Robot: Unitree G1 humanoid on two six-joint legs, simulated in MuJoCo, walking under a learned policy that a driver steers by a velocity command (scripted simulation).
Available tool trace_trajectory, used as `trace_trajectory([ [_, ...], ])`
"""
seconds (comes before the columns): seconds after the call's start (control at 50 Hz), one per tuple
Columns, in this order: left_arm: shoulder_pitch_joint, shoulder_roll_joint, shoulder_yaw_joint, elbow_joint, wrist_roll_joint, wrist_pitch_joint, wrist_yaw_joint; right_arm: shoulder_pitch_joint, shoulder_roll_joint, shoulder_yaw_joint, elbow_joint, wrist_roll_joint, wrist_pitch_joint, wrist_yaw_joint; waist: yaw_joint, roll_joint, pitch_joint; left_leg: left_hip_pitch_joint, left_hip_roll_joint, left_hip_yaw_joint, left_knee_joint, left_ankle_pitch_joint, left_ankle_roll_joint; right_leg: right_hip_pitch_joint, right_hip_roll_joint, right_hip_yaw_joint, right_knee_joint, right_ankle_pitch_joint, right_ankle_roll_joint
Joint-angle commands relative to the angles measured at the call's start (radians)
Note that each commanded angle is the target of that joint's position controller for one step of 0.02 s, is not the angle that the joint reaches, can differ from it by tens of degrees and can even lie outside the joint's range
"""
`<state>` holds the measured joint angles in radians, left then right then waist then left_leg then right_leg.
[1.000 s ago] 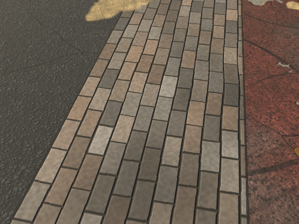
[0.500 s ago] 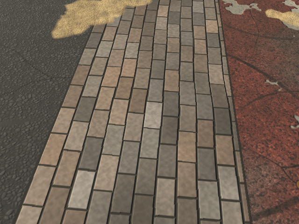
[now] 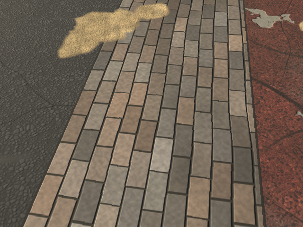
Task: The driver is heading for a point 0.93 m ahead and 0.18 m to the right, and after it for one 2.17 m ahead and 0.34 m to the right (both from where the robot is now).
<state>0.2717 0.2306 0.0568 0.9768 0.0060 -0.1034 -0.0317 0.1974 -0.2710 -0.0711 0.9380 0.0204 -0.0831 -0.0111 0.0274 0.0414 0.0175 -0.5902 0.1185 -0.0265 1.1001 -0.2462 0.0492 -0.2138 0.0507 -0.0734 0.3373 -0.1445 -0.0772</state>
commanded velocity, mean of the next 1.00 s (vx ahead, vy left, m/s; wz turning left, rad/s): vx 0.50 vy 0.00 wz -0.30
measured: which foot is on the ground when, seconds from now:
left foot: up 0.00-0.34, down 0.36-0.90, up 0.92-1.00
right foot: down 0.00-0.36, up 0.38-0.90, down 0.92-1.00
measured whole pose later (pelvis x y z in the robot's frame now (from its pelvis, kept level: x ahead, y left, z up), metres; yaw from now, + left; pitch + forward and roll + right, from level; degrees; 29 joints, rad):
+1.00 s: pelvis +0.54 -0.02 -0.03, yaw -20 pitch +1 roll +1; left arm 0.13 0.27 0.10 0.79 -0.02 -0.05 -0.04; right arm 0.23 -0.27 -0.07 0.92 0.03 -0.10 -0.01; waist -0.01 0.00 0.07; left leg -0.26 0.05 0.04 1.18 -0.48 -0.01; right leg -0.45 0.05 -0.05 0.62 -0.20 -0.11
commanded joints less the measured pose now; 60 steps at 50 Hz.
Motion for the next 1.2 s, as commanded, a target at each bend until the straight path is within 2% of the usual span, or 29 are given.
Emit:
trace_trajectory([
  [0.02, -0.004, 0.146, 0.026, -0.042, -0.001, -0.016, 0.018, 0.014, -0.052, -0.017, -0.046, -0.011, 0.008, -0.006, -0.033, -0.091, -0.003, -0.112, 0.049, -0.031, -0.104, 0.129, -0.026, 0.059, -0.278, 0.231, -0.219, 0.170, -0.156],
  [0.14, 0.087, 0.152, 0.022, -0.015, -0.013, -0.002, 0.038, -0.179, -0.020, -0.004, -0.103, -0.008, -0.004, 0.013, 0.023, -0.099, 0.040, -0.108, 0.002, 0.017, -0.430, 0.367, -0.038, 0.118, -0.239, 0.133, -0.235, 0.171, -0.114],
  [0.24, 0.164, 0.162, 0.030, 0.025, -0.020, 0.021, 0.043, -0.303, -0.021, 0.008, -0.154, 0.002, -0.016, 0.042, 0.057, -0.099, 0.084, -0.141, -0.026, 0.028, -0.558, 0.300, -0.016, 0.276, -0.297, 0.132, -0.173, 0.207, -0.114],
  [0.3, 0.147, 0.179, 0.040, 0.027, -0.025, 0.033, 0.048, -0.270, -0.055, -0.001, -0.162, 0.004, -0.026, 0.055, 0.012, -0.122, 0.055, -0.032, -0.058, 0.039, -0.600, 0.197, 0.021, 0.322, -0.324, 0.145, -0.086, 0.384, -0.091],
  [0.32, 0.125, 0.189, 0.042, 0.022, -0.026, 0.037, 0.047, -0.200, -0.081, -0.014, -0.148, 0.002, -0.029, 0.052, -0.033, -0.138, 0.010, 0.088, -0.092, 0.062, -0.610, 0.171, 0.036, 0.312, -0.312, 0.143, -0.008, 0.545, -0.080],
  [0.34, 0.099, 0.177, 0.036, 0.014, -0.025, 0.041, 0.046, -0.045, -0.123, -0.038, -0.103, -0.001, -0.031, 0.046, -0.114, -0.127, -0.078, 0.303, -0.119, 0.080, -0.630, 0.195, 0.061, 0.260, -0.263, 0.116, 0.158, 0.642, -0.057],
  [0.36, 0.089, 0.144, 0.021, -0.011, -0.014, 0.040, 0.043, 0.151, -0.192, -0.060, -0.059, -0.017, -0.033, 0.034, -0.184, -0.069, -0.228, 0.637, 0.012, -0.052, -0.579, 0.224, 0.117, 0.055, -0.204, 0.083, 0.434, 0.452, -0.023],
  [0.38, 0.220, 0.005, -0.017, -0.022, -0.013, 0.020, 0.035, 0.249, -0.284, -0.080, -0.035, -0.030, -0.028, 0.030, -0.131, 0.185, -0.390, 1.029, 0.286, -0.505, -0.644, 0.104, 0.267, -0.357, -0.023, 0.056, 0.831, -0.159, 0.049],
  [0.4, 0.195, 0.075, -0.003, -0.005, -0.038, -0.002, 0.031, 0.259, -0.193, -0.053, -0.037, -0.026, -0.025, 0.031, -0.158, 0.179, -0.446, 1.024, 0.315, -0.684, -0.767, 0.004, 0.277, -0.463, -0.019, 0.214, 0.974, -0.439, 0.040],
  [0.42, 0.097, 0.153, 0.021, -0.032, -0.064, -0.009, 0.032, 0.169, -0.140, -0.036, -0.046, -0.018, -0.027, 0.027, -0.146, 0.126, -0.271, 0.886, 0.280, -0.514, -0.785, -0.013, 0.214, -0.543, -0.076, 0.210, 1.019, -0.382, 0.027],
  [0.46, 0.016, 0.140, 0.029, -0.048, -0.050, 0.002, 0.046, 0.019, -0.066, -0.013, -0.066, -0.021, -0.032, 0.029, -0.084, 0.031, -0.101, 0.582, 0.204, -0.272, -0.860, 0.061, 0.149, -0.481, -0.166, 0.171, 0.924, -0.216, 0.025],
  [0.5, 0.065, 0.091, 0.034, -0.035, -0.046, 0.035, 0.048, -0.026, -0.037, -0.007, -0.055, -0.036, -0.038, 0.033, -0.027, 0.071, -0.049, 0.431, 0.152, -0.133, -0.929, 0.097, 0.121, -0.373, -0.202, 0.177, 0.861, -0.141, 0.022],
  [0.54, 0.064, 0.062, 0.035, -0.044, -0.046, 0.058, 0.048, -0.018, -0.055, -0.014, -0.040, -0.037, -0.044, 0.027, -0.010, 0.054, -0.018, 0.388, 0.145, -0.047, -0.966, 0.166, 0.130, -0.383, -0.209, 0.174, 0.831, -0.096, 0.027],
  [0.6, -0.011, 0.071, 0.044, -0.082, -0.035, 0.067, 0.047, 0.008, -0.084, -0.023, -0.025, -0.042, -0.044, 0.008, -0.014, 0.023, 0.015, 0.419, 0.146, 0.038, -0.985, 0.236, 0.132, -0.483, -0.206, 0.196, 0.725, 0.039, 0.041],
  [0.68, -0.119, 0.058, 0.037, -0.123, -0.027, 0.056, 0.022, 0.033, -0.106, -0.027, -0.022, -0.038, -0.035, -0.010, -0.040, 0.008, 0.039, 0.468, 0.129, 0.147, -0.993, 0.280, 0.109, -0.488, -0.187, 0.140, 0.508, 0.207, 0.047],
  [0.8, -0.296, 0.044, 0.019, -0.221, -0.027, 0.057, -0.017, 0.132, -0.141, -0.041, 0.000, -0.015, 0.000, -0.018, -0.097, -0.009, 0.096, 0.670, 0.188, 0.222, -0.922, 0.392, 0.098, -0.545, -0.161, 0.041, 0.338, 0.122, 0.015],
  [0.86, -0.252, 0.087, 0.037, -0.249, -0.031, 0.062, -0.030, 0.096, -0.182, -0.054, -0.017, -0.002, 0.019, -0.022, -0.040, 0.041, 0.033, 0.712, 0.194, 0.264, -0.759, 0.817, 0.068, -0.391, -0.082, -0.042, 0.320, -0.026, -0.034],
  [0.88, -0.170, 0.119, 0.054, -0.238, -0.035, 0.063, -0.030, 0.080, -0.196, -0.057, -0.024, 0.001, 0.027, -0.024, 0.012, 0.058, -0.020, 0.704, 0.186, 0.275, -0.630, 0.961, 0.056, -0.276, -0.039, -0.067, 0.317, -0.069, -0.058],
  [0.9, -0.022, 0.168, 0.082, -0.205, -0.038, 0.062, -0.024, 0.054, -0.200, -0.055, -0.033, 0.007, 0.033, -0.023, 0.097, 0.046, -0.097, 0.642, 0.152, 0.296, -0.431, 0.972, 0.027, -0.066, 0.007, -0.076, 0.243, -0.012, -0.093],
  [0.92, 0.138, 0.257, 0.121, -0.165, -0.036, 0.069, -0.002, 0.057, -0.183, -0.047, -0.050, -0.005, 0.027, -0.024, 0.161, -0.039, -0.187, 0.414, 0.109, 0.297, -0.133, 0.703, -0.024, 0.238, -0.058, 0.085, 0.196, 0.001, -0.145],
  [0.94, 0.123, 0.363, 0.134, -0.164, -0.041, 0.064, 0.006, 0.145, -0.011, 0.002, -0.103, -0.044, -0.003, -0.007, 0.029, -0.305, -0.249, -0.051, -0.100, 0.209, 0.222, -0.278, -0.085, 0.561, -0.314, 0.635, 0.128, -0.083, -0.323],
  [0.96, 0.171, 0.301, 0.109, -0.192, -0.022, 0.050, 0.002, 0.054, -0.068, 0.000, -0.132, 0.002, -0.053, 0.009, 0.084, -0.208, -0.383, -0.183, -0.147, -0.035, 0.344, -0.360, -0.068, 0.641, -0.395, 0.916, -0.039, -0.189, -0.377],
  [0.98, 0.141, 0.235, 0.091, -0.186, -0.014, 0.037, 0.000, -0.051, -0.112, -0.012, -0.159, 0.038, -0.077, 0.017, 0.103, -0.150, -0.251, -0.277, -0.095, -0.057, 0.327, -0.266, -0.036, 0.575, -0.369, 0.775, -0.058, -0.112, -0.315],
  [1.0, 0.072, 0.193, 0.079, -0.199, -0.022, 0.030, 0.001, -0.060, -0.108, -0.009, -0.156, 0.027, -0.087, 0.014, 0.059, -0.080, -0.172, -0.246, -0.046, -0.058, 0.240, -0.175, -0.019, 0.430, -0.326, 0.639, -0.048, -0.030, -0.274],
  [1.02, -0.013, 0.155, 0.066, -0.221, -0.023, 0.028, 0.002, -0.053, -0.117, -0.017, -0.139, -0.001, -0.083, 0.007, 0.011, -0.041, -0.116, -0.164, -0.013, -0.056, 0.151, -0.126, -0.024, 0.272, -0.284, 0.534, -0.056, 0.065, -0.245],
  [1.04, -0.059, 0.132, 0.056, -0.241, -0.015, 0.026, 0.007, -0.029, -0.131, -0.027, -0.135, -0.011, -0.069, 0.005, -0.026, -0.050, -0.099, -0.082, 0.009, -0.064, 0.096, -0.094, -0.032, 0.168, -0.258, 0.475, -0.076, 0.137, -0.235],
  [1.1, -0.050, 0.169, 0.061, -0.249, -0.019, 0.022, 0.024, -0.038, -0.102, -0.027, -0.152, -0.029, -0.032, 0.003, -0.053, -0.046, -0.062, -0.022, 0.007, -0.037, -0.050, -0.039, -0.077, 0.031, -0.225, 0.399, -0.118, 0.239, -0.233],
  [1.14, -0.014, 0.199, 0.068, -0.246, -0.021, 0.022, 0.038, -0.115, -0.082, -0.019, -0.181, -0.036, -0.024, -0.001, -0.033, -0.058, -0.034, -0.037, -0.013, -0.022, -0.192, 0.076, -0.103, -0.005, -0.196, 0.353, -0.127, 0.256, -0.218],
  [1.2, 0.024, 0.182, 0.062, -0.235, -0.024, 0.028, 0.047, -0.202, -0.052, -0.003, -0.199, -0.030, -0.028, 0.012, 0.012, -0.105, -0.020, 0.023, -0.052, -0.001, -0.435, 0.302, -0.102, -0.026, -0.142, 0.270, -0.118, 0.193, -0.161],
])
Velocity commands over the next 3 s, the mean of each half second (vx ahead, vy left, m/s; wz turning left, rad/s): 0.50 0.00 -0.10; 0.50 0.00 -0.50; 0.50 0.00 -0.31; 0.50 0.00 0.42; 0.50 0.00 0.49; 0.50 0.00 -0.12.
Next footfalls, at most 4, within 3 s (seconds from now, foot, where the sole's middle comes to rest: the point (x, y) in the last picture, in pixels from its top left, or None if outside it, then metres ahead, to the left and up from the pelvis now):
0.36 left None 0.39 0.16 -0.78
0.92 right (196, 196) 0.64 -0.13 -0.78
1.42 left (182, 134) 0.99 -0.08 -0.78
1.90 right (233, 112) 1.14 -0.37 -0.78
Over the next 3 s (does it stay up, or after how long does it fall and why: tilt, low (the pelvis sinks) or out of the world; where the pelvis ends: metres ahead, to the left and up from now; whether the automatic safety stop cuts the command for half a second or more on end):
stays up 1.63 -0.24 -0.03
